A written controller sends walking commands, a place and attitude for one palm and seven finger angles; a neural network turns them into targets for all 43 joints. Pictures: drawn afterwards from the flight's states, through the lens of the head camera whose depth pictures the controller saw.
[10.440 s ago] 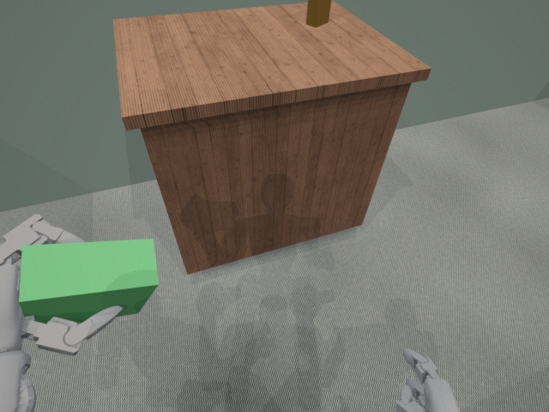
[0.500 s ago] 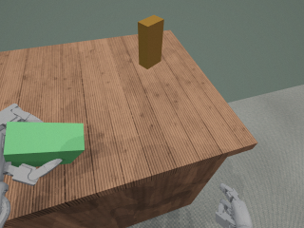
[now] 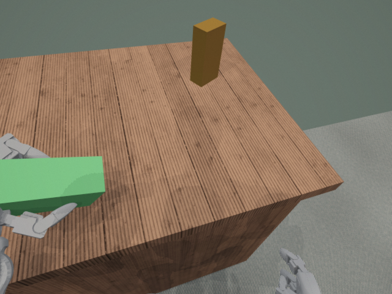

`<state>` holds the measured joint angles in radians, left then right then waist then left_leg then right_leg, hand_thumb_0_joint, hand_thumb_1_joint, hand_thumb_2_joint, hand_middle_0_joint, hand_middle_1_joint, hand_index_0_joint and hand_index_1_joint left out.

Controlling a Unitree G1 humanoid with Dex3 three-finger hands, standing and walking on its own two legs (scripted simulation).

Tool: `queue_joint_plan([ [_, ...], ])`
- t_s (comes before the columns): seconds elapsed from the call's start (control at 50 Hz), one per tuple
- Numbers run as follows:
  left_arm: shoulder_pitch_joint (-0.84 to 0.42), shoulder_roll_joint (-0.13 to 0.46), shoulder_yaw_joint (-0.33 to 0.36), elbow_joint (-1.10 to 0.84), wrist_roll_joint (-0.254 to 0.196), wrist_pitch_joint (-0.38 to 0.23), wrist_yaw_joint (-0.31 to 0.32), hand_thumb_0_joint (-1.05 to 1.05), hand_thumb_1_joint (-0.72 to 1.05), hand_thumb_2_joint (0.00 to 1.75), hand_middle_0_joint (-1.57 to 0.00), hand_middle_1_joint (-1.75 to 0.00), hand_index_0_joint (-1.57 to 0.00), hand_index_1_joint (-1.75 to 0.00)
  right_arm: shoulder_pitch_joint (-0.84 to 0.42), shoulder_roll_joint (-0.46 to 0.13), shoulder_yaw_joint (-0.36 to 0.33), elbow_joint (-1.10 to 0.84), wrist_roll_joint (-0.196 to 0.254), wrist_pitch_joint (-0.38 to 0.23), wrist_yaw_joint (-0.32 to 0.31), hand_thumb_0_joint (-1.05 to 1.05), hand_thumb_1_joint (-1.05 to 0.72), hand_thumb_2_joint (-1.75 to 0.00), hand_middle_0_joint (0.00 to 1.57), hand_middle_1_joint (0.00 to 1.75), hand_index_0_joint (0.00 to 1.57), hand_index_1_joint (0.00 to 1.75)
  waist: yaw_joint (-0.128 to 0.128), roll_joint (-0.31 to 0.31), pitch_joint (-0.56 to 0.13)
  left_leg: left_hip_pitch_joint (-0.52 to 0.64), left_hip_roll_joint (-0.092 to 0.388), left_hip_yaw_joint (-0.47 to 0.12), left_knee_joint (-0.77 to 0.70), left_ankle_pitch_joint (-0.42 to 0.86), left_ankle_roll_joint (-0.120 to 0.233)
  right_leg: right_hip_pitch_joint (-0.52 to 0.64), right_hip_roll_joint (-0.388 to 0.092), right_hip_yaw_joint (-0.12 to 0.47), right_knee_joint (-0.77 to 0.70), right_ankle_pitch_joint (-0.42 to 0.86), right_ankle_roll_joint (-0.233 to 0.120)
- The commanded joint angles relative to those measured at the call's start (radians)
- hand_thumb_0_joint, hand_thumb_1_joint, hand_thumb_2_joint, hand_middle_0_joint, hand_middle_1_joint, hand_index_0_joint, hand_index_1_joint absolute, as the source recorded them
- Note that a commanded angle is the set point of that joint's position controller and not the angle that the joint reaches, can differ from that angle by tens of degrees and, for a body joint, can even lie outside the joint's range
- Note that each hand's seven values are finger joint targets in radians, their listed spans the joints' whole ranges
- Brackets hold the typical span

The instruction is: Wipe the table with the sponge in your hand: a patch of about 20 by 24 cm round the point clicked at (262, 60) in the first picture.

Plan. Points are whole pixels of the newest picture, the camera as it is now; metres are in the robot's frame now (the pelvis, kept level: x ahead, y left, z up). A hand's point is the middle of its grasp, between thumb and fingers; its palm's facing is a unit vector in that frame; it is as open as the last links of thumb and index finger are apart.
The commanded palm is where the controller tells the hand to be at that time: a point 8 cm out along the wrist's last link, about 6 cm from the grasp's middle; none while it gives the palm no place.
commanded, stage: come to a stop and stand still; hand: left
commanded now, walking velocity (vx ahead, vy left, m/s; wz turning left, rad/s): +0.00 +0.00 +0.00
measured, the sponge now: (68, 186) +0.23 +0.23 +0.14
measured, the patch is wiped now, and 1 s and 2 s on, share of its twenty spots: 0.00 0.00 0.00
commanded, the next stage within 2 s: look again from close up in 0.46 s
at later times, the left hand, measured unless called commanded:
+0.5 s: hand (54, 174) +0.25 +0.25 +0.15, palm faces +0.38 -0.83 -0.40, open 9.7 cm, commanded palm +0.19 +0.28 +0.18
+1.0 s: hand (62, 173) +0.25 +0.24 +0.15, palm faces +0.38 -0.83 -0.41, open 9.7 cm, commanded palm +0.19 +0.27 +0.18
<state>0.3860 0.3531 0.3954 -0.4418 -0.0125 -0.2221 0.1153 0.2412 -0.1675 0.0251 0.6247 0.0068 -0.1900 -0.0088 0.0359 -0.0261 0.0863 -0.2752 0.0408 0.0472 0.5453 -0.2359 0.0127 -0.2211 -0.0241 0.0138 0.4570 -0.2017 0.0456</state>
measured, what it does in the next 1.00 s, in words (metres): stands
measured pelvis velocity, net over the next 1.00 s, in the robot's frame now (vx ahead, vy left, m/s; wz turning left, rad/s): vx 0.03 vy -0.01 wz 0.01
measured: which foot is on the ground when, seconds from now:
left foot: down 0.00-1.00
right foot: down 0.00-1.00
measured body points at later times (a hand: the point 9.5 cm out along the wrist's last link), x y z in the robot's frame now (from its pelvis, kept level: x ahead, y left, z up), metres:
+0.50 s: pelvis +0.03 +0.00 +0.00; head +0.07 +0.03 +0.45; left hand +0.22 +0.30 +0.17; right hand +0.22 -0.22 -0.07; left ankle +0.04 +0.11 -0.74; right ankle +0.03 -0.16 -0.74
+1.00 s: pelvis +0.03 -0.01 +0.00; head +0.07 +0.01 +0.45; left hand +0.22 +0.28 +0.18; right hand +0.22 -0.23 -0.07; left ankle +0.04 +0.11 -0.74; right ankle +0.03 -0.16 -0.74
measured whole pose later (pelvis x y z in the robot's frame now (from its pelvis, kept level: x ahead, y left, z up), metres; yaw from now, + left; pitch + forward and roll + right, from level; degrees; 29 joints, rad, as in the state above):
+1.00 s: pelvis +0.03 -0.01 +0.00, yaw +0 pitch -1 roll -1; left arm 0.47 0.37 0.36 -0.53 -0.03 -0.16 0.13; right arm 0.16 -0.18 0.00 0.58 0.02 -0.11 -0.03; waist 0.02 -0.02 0.12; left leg -0.22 0.04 0.04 0.49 -0.25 0.00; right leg -0.16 -0.02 0.00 0.41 -0.22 0.04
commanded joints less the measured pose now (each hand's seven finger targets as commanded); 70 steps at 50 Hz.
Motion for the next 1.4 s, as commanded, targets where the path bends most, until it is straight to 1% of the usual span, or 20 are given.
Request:
queue_joint_plan([
  [0.0,-0.142,0.139,0.028,-0.253,-0.002,-0.062,0.003,0.00,0.10,1.30,-1.20,-1.60,-1.20,-1.60,-0.117,-0.153,-0.066,-0.160,0.003,-0.070,-0.011,0.00,-0.90,-0.90,0.20,0.30,0.20,0.30,-0.017,0.074,-0.116,0.015,0.013,-0.045,-0.181,-0.111,0.002,0.048,0.022,0.029,-0.097,-0.024,-0.047],
  [0.04,-0.146,0.177,0.069,-0.269,-0.001,-0.057,0.012,0.00,0.10,1.30,-1.20,-1.60,-1.20,-1.60,-0.146,-0.149,-0.061,-0.156,0.004,-0.069,-0.011,0.00,-0.90,-0.90,0.20,0.30,0.20,0.30,-0.011,0.120,-0.150,0.045,0.015,-0.041,-0.193,-0.083,-0.004,0.063,0.029,0.024,-0.078,0.006,-0.044],
  [0.06,-0.132,0.153,0.052,-0.260,-0.001,-0.059,0.012,0.00,0.10,1.30,-1.20,-1.60,-1.20,-1.60,-0.134,-0.141,-0.061,-0.160,0.002,-0.062,-0.013,0.00,-0.90,-0.90,0.20,0.30,0.20,0.30,-0.012,0.114,-0.139,0.019,0.026,-0.057,-0.194,-0.075,0.005,0.093,0.018,0.008,-0.073,0.029,-0.044],
  [0.14,-0.069,0.180,0.099,-0.274,-0.013,-0.054,0.019,0.00,0.10,1.30,-1.20,-1.60,-1.20,-1.60,-0.146,-0.139,-0.067,-0.164,0.007,-0.052,-0.009,0.00,-0.90,-0.90,0.20,0.30,0.20,0.30,-0.009,0.094,-0.194,0.078,0.017,-0.039,-0.162,0.082,-0.008,0.124,0.013,0.015,-0.059,0.149,-0.047],
  [0.22,-0.027,0.169,0.089,-0.309,-0.022,-0.056,0.016,0.00,0.10,1.30,-1.20,-1.60,-1.20,-1.60,-0.134,-0.141,-0.076,-0.181,0.011,-0.028,-0.008,0.00,-0.90,-0.90,0.20,0.30,0.20,0.30,-0.011,0.097,-0.211,0.113,0.032,-0.046,-0.138,0.252,-0.005,0.149,-0.001,-0.007,-0.041,0.245,-0.045],
  [0.3,-0.006,0.163,0.075,-0.320,-0.024,-0.048,0.015,0.00,0.10,1.30,-1.20,-1.60,-1.20,-1.60,-0.139,-0.144,-0.077,-0.191,0.014,-0.011,-0.011,0.00,-0.90,-0.90,0.20,0.30,0.20,0.30,-0.014,0.113,-0.205,0.123,0.045,-0.043,-0.137,0.279,-0.005,0.144,-0.011,-0.008,-0.037,0.260,-0.046],
  [0.54,0.002,0.182,0.089,-0.310,-0.023,-0.028,0.035,0.00,0.10,1.30,-1.20,-1.60,-1.20,-1.60,-0.159,-0.143,-0.074,-0.191,0.017,0.001,-0.027,0.00,-0.90,-0.90,0.20,0.30,0.20,0.30,-0.013,0.087,-0.185,0.105,0.043,-0.042,-0.154,0.130,-0.003,0.135,-0.017,0.016,-0.067,0.200,-0.048],
  [0.56,0.013,0.143,0.055,-0.297,-0.026,-0.027,0.029,0.00,0.10,1.30,-1.20,-1.60,-1.20,-1.60,-0.142,-0.140,-0.072,-0.194,0.015,0.008,-0.028,0.00,-0.90,-0.90,0.20,0.30,0.20,0.30,-0.016,0.084,-0.172,0.094,0.041,-0.043,-0.155,0.118,0.001,0.136,-0.020,0.006,-0.073,0.194,-0.049],
  [0.64,0.018,0.181,0.093,-0.299,-0.026,-0.021,0.035,0.00,0.10,1.30,-1.20,-1.60,-1.20,-1.60,-0.159,-0.142,-0.074,-0.194,0.017,0.007,-0.028,0.00,-0.90,-0.90,0.20,0.30,0.20,0.30,-0.015,0.072,-0.175,0.088,0.041,-0.043,-0.156,0.113,-0.004,0.141,-0.019,0.017,-0.073,0.197,-0.049],
  [0.66,0.023,0.145,0.060,-0.289,-0.030,-0.022,0.029,0.00,0.10,1.30,-1.20,-1.60,-1.20,-1.60,-0.140,-0.141,-0.072,-0.195,0.015,0.014,-0.028,0.00,-0.90,-0.90,0.20,0.30,0.20,0.30,-0.018,0.078,-0.166,0.077,0.039,-0.048,-0.159,0.104,0.000,0.144,-0.020,0.007,-0.076,0.186,-0.050],
  [0.74,0.023,0.184,0.096,-0.319,-0.028,-0.020,0.036,0.00,0.10,1.30,-1.20,-1.60,-1.20,-1.60,-0.155,-0.142,-0.075,-0.194,0.017,0.010,-0.029,0.00,-0.90,-0.90,0.20,0.30,0.20,0.30,-0.017,0.096,-0.190,0.099,0.041,-0.047,-0.151,0.157,-0.002,0.152,-0.021,0.017,-0.065,0.223,-0.051],
  [0.76,0.034,0.156,0.070,-0.308,-0.031,-0.021,0.032,0.00,0.10,1.30,-1.20,-1.60,-1.20,-1.60,-0.141,-0.139,-0.072,-0.196,0.015,0.017,-0.029,0.00,-0.90,-0.90,0.20,0.30,0.20,0.30,-0.018,0.095,-0.183,0.092,0.041,-0.045,-0.150,0.150,0.002,0.153,-0.024,0.004,-0.070,0.215,-0.051],
  [0.82,0.021,0.172,0.078,-0.332,-0.032,-0.020,0.034,0.00,0.10,1.30,-1.20,-1.60,-1.20,-1.60,-0.141,-0.145,-0.079,-0.199,0.017,0.017,-0.029,0.00,-0.90,-0.90,0.20,0.30,0.20,0.30,-0.019,0.084,-0.197,0.109,0.044,-0.050,-0.135,0.200,0.003,0.158,-0.032,0.016,-0.064,0.258,-0.055],
  [0.94,0.039,0.173,0.088,-0.302,-0.032,-0.007,0.037,0.00,0.10,1.30,-1.20,-1.60,-1.20,-1.60,-0.154,-0.141,-0.076,-0.192,0.019,0.023,-0.032,0.00,-0.90,-0.90,0.20,0.30,0.20,0.30,-0.021,0.055,-0.184,0.107,0.041,-0.045,-0.135,0.152,0.001,0.140,-0.031,0.032,-0.079,0.234,-0.055],
  [1.02,0.008,0.184,0.085,-0.339,-0.041,-0.009,0.037,0.00,0.10,1.30,-1.20,-1.60,-1.20,-1.60,-0.149,-0.139,-0.077,-0.208,0.021,0.030,-0.035,0.00,-0.90,-0.90,0.20,0.30,0.20,0.30,-0.017,0.101,-0.172,0.112,0.076,-0.063,-0.145,0.303,-0.003,0.142,-0.024,0.000,-0.050,0.280,-0.041],
  [1.1,0.012,0.180,0.083,-0.359,-0.047,-0.009,0.030,0.00,0.10,1.30,-1.20,-1.60,-1.20,-1.60,-0.149,-0.135,-0.081,-0.219,0.024,0.034,-0.029,0.00,-0.90,-0.90,0.20,0.30,0.20,0.30,-0.012,0.127,-0.179,0.093,0.114,-0.059,-0.135,0.315,0.002,0.128,-0.022,-0.007,-0.012,0.247,-0.036],
  [1.24,0.066,0.200,0.124,-0.381,-0.057,-0.022,0.024,0.00,0.10,1.30,-1.20,-1.60,-1.20,-1.60,-0.161,-0.127,-0.085,-0.229,0.021,0.030,-0.018,0.00,-0.90,-0.90,0.20,0.30,0.20,0.30,-0.012,0.119,-0.192,0.025,0.143,-0.054,-0.081,0.207,0.003,0.084,-0.028,0.016,0.016,0.231,-0.044],
  [1.26,0.071,0.177,0.103,-0.380,-0.061,-0.026,0.018,0.00,0.10,1.30,-1.20,-1.60,-1.20,-1.60,-0.142,-0.127,-0.084,-0.231,0.017,0.038,-0.017,0.00,-0.90,-0.90,0.20,0.30,0.20,0.30,-0.014,0.113,-0.193,0.007,0.137,-0.062,-0.072,0.182,0.004,0.084,-0.031,0.015,0.014,0.227,-0.048],
  [1.32,0.048,0.218,0.138,-0.418,-0.061,-0.051,0.018,0.00,0.10,1.30,-1.20,-1.60,-1.20,-1.60,-0.137,-0.129,-0.095,-0.229,0.011,0.026,-0.021,0.00,-0.90,-0.90,0.20,0.30,0.20,0.30,-0.019,0.075,-0.210,0.002,0.114,-0.061,-0.017,0.141,-0.004,0.042,-0.060,0.057,0.013,0.273,-0.071],
  [1.38,0.049,0.232,0.150,-0.442,-0.061,-0.072,0.020,0.00,0.10,1.30,-1.20,-1.60,-1.20,-1.60,-0.131,-0.127,-0.099,-0.216,0.006,0.022,-0.027,0.00,-0.90,-0.90,0.20,0.30,0.20,0.30,-0.031,0.062,-0.208,0.006,0.082,-0.057,0.005,0.031,-0.007,-0.027,-0.080,0.090,-0.022,0.212,-0.092],
])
